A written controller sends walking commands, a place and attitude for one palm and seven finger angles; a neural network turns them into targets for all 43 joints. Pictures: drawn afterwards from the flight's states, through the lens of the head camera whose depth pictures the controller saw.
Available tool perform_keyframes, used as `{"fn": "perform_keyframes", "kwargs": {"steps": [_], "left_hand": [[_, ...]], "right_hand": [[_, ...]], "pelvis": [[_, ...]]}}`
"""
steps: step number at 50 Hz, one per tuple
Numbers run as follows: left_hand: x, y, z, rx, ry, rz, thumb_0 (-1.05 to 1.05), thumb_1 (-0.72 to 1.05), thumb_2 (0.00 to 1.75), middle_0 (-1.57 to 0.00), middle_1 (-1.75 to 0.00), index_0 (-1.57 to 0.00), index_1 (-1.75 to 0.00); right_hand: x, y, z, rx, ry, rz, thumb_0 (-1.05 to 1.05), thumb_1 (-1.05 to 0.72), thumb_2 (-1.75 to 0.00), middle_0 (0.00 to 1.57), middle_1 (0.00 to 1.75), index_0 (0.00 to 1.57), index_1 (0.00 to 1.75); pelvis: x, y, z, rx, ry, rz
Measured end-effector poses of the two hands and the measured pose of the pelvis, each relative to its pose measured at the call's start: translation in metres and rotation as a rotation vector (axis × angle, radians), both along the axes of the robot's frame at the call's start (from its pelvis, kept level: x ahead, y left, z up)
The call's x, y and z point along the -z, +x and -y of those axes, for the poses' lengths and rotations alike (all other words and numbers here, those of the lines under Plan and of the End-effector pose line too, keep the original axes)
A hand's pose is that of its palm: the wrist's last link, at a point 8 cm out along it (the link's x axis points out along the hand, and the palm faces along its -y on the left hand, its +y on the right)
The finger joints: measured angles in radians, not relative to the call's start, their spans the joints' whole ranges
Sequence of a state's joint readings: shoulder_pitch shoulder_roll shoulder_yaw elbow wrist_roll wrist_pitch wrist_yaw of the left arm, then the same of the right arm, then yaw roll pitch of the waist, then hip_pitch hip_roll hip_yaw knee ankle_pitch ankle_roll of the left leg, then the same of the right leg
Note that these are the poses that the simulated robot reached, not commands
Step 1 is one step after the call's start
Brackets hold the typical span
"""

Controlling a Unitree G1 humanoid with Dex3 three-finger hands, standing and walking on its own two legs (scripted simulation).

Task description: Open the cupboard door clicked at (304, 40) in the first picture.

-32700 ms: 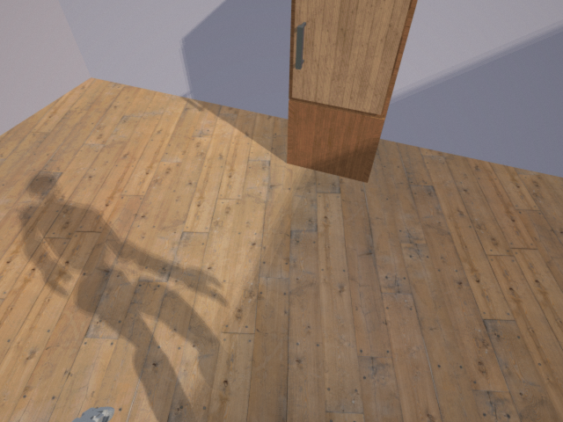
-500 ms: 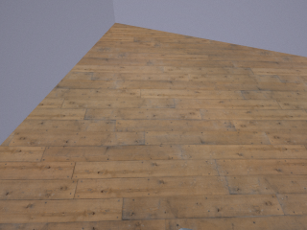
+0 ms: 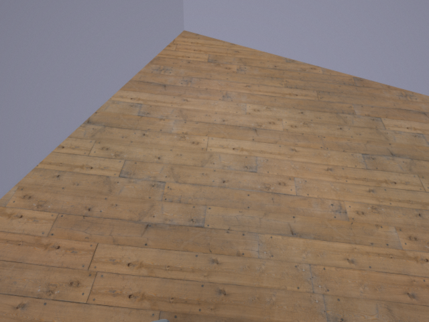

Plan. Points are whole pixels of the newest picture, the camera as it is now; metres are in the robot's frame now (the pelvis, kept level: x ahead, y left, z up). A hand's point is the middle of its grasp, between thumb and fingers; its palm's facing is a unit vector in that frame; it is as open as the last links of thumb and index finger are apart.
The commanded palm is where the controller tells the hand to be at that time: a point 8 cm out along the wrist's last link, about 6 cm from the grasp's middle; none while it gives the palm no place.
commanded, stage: turn to face it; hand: left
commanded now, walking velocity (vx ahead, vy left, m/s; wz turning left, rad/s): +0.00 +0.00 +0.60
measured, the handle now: out of the picture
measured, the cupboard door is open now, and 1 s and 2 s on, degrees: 40 40 40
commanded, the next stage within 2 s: none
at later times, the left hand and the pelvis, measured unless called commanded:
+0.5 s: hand out of the picture +0.01 +0.14 -0.15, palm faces +0.33 -0.91 -0.25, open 7.4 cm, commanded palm none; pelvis +0.04 -0.06 +0.01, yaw +19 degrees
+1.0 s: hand out of the picture +0.01 +0.10 -0.15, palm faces +0.58 -0.77 -0.25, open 7.4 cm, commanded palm none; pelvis +0.06 -0.11 +0.01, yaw +38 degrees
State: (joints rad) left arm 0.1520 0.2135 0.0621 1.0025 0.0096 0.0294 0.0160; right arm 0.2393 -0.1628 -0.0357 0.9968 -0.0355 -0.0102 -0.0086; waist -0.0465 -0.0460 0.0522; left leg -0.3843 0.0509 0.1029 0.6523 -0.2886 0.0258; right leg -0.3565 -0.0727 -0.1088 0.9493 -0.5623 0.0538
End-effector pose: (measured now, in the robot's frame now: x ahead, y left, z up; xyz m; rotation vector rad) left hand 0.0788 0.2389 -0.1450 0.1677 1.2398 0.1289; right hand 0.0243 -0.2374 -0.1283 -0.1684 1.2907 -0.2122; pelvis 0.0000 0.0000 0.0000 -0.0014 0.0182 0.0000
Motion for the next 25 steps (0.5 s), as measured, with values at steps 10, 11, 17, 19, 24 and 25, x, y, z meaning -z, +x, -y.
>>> {"fn": "perform_keyframes", "kwargs": {"steps": [10, 11, 17, 19, 24, 25], "left_hand": [[-0.031, 0.022, 0.020, -0.106, 0.082, 0.124, 0.01, 0.91, 0.90, -0.20, -0.30, -0.20, -0.30], [-0.033, 0.019, 0.022, -0.119, 0.094, 0.129, 0.01, 0.91, 0.90, -0.20, -0.30, -0.20, -0.30], [-0.043, -0.022, 0.042, -0.217, 0.100, 0.059, 0.00, 0.90, 0.90, -0.20, -0.30, -0.20, -0.30], [-0.042, -0.037, 0.048, -0.248, 0.087, 0.022, 0.00, 0.90, 0.90, -0.20, -0.30, -0.20, -0.30], [-0.029, -0.080, 0.057, -0.338, 0.048, -0.058, 0.01, 0.90, 0.90, -0.20, -0.30, -0.20, -0.30], [-0.025, -0.088, 0.056, -0.359, 0.040, -0.070, 0.01, 0.90, 0.90, -0.20, -0.30, -0.20, -0.30]], "right_hand": [[0.010, 0.076, 0.045, -0.146, 0.031, 0.022, 0.00, -0.91, -0.90, 0.21, 0.30, 0.21, 0.30], [0.011, 0.085, 0.052, -0.159, 0.031, 0.023, 0.00, -0.91, -0.90, 0.21, 0.30, 0.21, 0.30], [-0.008, 0.145, 0.072, -0.251, 0.005, 0.059, 0.00, -0.91, -0.90, 0.20, 0.30, 0.20, 0.29], [-0.015, 0.165, 0.070, -0.290, 0.002, 0.081, 0.00, -0.91, -0.90, 0.20, 0.30, 0.20, 0.29], [-0.025, 0.211, 0.047, -0.409, -0.004, 0.140, 0.00, -0.91, -0.90, 0.20, 0.30, 0.20, 0.29], [-0.025, 0.219, 0.040, -0.434, -0.006, 0.155, 0.00, -0.91, -0.90, 0.20, 0.30, 0.20, 0.29]], "pelvis": [[-0.001, 0.020, 0.045, -0.126, 0.020, -0.001], [-0.001, 0.022, 0.050, -0.143, 0.022, 0.004], [-0.015, 0.032, 0.064, -0.231, 0.047, 0.008], [-0.019, 0.035, 0.067, -0.255, 0.057, 0.001], [-0.017, 0.038, 0.066, -0.317, 0.055, -0.004], [-0.014, 0.038, 0.065, -0.331, 0.051, -0.003]]}}
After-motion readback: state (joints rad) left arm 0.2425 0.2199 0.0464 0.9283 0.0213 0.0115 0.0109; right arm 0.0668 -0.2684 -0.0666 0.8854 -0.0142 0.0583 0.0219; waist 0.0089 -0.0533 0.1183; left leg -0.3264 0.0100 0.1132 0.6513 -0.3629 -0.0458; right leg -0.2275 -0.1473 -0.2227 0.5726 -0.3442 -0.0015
